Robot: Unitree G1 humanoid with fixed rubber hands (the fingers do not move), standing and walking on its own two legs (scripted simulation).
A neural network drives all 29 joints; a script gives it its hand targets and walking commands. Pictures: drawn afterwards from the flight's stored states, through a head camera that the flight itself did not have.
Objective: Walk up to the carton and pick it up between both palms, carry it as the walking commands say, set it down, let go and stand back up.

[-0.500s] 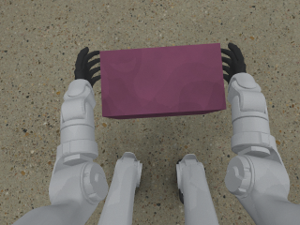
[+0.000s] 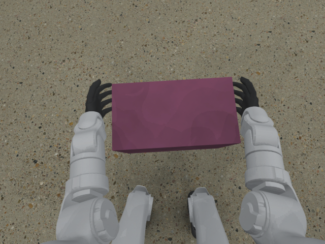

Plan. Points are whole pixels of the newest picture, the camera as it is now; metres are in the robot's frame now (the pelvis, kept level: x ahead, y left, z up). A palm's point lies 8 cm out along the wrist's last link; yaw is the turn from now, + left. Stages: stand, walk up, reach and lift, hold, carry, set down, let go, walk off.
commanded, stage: reach and lift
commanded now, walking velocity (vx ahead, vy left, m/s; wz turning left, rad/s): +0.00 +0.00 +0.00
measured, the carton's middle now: (172, 120) +0.42 +0.00 -0.14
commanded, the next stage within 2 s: none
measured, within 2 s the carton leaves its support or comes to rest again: neither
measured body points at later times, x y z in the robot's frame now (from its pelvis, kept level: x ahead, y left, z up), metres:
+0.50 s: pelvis +0.02 +0.00 +0.07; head +0.20 -0.01 +0.48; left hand +0.41 +0.20 +0.01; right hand +0.43 -0.18 +0.00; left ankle +0.07 +0.14 -0.60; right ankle +0.08 -0.13 -0.60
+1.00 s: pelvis +0.04 +0.00 +0.12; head +0.16 -0.01 +0.55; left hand +0.39 +0.20 +0.09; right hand +0.41 -0.18 +0.08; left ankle +0.07 +0.14 -0.60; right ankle +0.08 -0.13 -0.60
